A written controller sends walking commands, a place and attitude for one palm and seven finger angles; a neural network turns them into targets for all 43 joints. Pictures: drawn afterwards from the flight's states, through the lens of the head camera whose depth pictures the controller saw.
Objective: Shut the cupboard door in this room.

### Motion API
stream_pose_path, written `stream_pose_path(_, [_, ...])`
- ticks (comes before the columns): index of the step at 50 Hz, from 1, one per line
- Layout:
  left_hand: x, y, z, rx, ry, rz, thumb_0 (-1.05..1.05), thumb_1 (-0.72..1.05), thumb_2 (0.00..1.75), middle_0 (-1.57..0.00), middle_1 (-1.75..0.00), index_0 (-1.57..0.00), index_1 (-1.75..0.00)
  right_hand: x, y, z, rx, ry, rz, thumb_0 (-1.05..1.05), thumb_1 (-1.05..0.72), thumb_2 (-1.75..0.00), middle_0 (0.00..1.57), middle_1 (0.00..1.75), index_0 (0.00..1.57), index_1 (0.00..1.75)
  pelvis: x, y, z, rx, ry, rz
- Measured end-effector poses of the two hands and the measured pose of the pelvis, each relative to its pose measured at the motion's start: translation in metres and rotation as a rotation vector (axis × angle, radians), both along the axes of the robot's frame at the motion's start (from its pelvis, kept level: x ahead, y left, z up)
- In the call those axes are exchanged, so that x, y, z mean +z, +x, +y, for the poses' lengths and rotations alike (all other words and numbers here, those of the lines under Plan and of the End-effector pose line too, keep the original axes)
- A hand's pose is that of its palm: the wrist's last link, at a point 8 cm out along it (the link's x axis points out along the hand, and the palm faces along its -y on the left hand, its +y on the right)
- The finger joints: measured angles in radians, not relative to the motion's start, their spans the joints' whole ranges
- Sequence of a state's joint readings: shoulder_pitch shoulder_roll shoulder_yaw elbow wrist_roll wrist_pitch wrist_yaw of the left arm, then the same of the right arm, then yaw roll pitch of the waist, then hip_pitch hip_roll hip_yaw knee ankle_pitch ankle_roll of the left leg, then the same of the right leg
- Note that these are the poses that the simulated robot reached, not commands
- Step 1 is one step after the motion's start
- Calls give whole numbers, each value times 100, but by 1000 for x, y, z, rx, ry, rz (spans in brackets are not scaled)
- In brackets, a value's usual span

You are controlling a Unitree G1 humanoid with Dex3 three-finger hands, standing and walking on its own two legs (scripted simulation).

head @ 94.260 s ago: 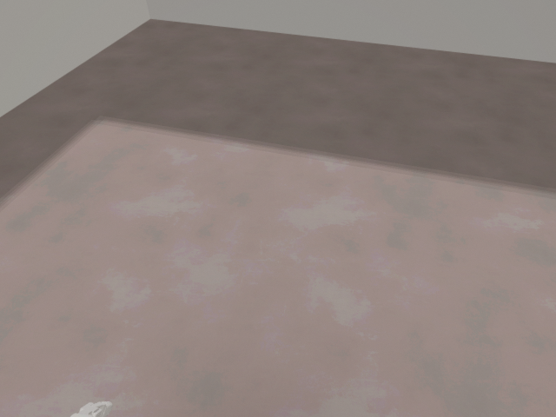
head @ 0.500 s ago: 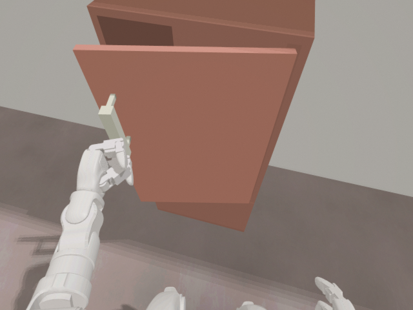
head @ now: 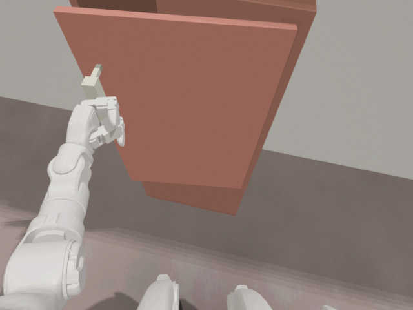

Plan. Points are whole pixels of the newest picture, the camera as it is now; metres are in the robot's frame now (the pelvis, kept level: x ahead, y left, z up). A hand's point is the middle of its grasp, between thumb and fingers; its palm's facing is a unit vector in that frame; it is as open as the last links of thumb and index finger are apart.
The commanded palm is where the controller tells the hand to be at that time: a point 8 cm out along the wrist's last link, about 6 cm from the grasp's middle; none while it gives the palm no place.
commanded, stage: push the door shut along its arc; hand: left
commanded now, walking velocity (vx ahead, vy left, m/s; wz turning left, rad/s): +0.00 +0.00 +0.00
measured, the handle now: (105, 102) +0.52 +0.21 +0.07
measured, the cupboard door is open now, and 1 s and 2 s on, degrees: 9 0 0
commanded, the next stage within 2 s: pull the fist back off the door in 0.66 s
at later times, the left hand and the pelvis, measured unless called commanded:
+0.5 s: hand (135, 107) +0.50 +0.14 +0.08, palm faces -0.24 -0.97 -0.03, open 3.1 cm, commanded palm +0.50 +0.17 +0.08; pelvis +0.00 +0.00 -0.01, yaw -1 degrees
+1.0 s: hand (160, 98) +0.52 +0.09 +0.08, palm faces +0.04 -1.00 -0.06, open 3.1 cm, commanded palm +0.50 +0.14 +0.08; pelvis -0.02 +0.00 -0.03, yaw -1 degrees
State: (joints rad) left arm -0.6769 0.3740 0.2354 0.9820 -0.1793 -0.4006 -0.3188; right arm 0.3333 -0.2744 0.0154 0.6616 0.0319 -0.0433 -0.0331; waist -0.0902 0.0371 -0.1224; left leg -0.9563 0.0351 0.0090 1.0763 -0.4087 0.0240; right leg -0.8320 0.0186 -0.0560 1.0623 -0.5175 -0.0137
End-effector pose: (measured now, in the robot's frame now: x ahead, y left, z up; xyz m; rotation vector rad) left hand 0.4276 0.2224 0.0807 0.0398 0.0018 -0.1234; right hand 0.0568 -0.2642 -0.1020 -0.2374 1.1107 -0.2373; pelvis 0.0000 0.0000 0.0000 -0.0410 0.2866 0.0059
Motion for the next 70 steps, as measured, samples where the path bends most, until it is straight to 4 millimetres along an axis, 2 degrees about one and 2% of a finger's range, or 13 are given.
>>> stream_pose_path(14, [0, 47, -21, -87, -11, 23, 1, 90, 90, -130, -150, -130, -150, -7, -30, 0, -56, -15, 72, 1, -91, -89, 20, 30, 21, 30, -10, -1, 4, -13, -10, 58])
stream_pose_path(21, [0, 64, -24, -103, -9, 30, 1, 90, 90, -130, -150, -130, -150, -10, -44, 2, -81, -6, 107, 0, -91, -89, 20, 30, 21, 30, -13, 1, 4, -19, -13, 80])
stream_pose_path(29, [0, 63, -23, -125, -1, 31, 1, 90, 90, -130, -150, -130, -150, -14, -53, 4, -68, 0, 150, 0, -91, -89, 20, 30, 21, 30, -16, -2, 3, -6, -21, 87])
stream_pose_path(40, [0, 63, -24, -119, -11, 39, 1, 90, 90, -130, -150, -130, -150, -17, -55, -5, -23, -55, 117, 0, -91, -89, 20, 30, 21, 30, -27, -20, 1, 13, -41, 99])
stream_pose_path(44, [-2, 64, -39, 107, -123, 22, 1, 90, 90, -130, -150, -130, -150, -19, -59, -3, 8, -50, 114, 0, -91, -89, 20, 30, 21, 30, -29, -25, 1, 15, -37, 113])
stream_pose_path(46, [-3, 67, -51, 178, -117, 19, 1, 90, 90, -130, -150, -130, -150, -20, -62, -1, 16, -35, 112, 0, -91, -89, 20, 30, 21, 30, -29, -26, 0, 13, -33, 120])
stream_pose_path(52, [2, 74, -85, 143, 41, -28, 1, 90, 90, -130, -150, -130, -150, -24, -82, 7, -41, 37, 133, 0, -91, -89, 20, 30, 21, 30, -27, -22, -3, -14, -15, 121])
stream_pose_path(55, [0, 75, -87, 157, 6, 17, 1, 90, 90, -130, -150, -130, -150, -23, -94, 12, -92, 74, 163, 0, -91, -89, 20, 30, 21, 30, -20, -16, -5, -34, -1, 107])
stream_pose_path(58, [0, 69, -77, 192, -14, 38, 1, 90, 90, -130, -150, -130, -150, -19, -101, 15, -126, 107, 191, 0, -91, -89, 20, 30, 21, 30, -11, -8, -9, -50, 13, 89])
stream_pose_path(61, [4, 57, -62, 219, 1, 11, 1, 90, 90, -130, -150, -130, -150, -14, -100, 16, -131, 130, 213, 0, -91, -89, 20, 30, 21, 30, -3, 2, -13, -57, 24, 73])
stream_pose_path(64, [5, 45, -48, 224, 17, -11, 1, 90, 90, -130, -150, -130, -150, -9, -89, 11, -119, 134, 223, 1, -91, -89, 20, 30, 21, 30, 2, 9, -16, -50, 28, 55])
stream_pose_path(67, [0, 31, -40, 203, 14, -12, 1, 90, 90, -130, -150, -130, -150, -4, -68, 1, -99, 114, 207, 1, -91, -89, 20, 30, 21, 30, 7, 16, -19, -36, 26, 42])
stream_pose_path(70, [-7, 16, -41, 169, -8, 3, 1, 90, 90, -130, -150, -130, -150, 2, -38, -11, -71, 78, 160, 1, -91, -89, 20, 30, 21, 30, 10, 22, -19, -22, 22, 30])
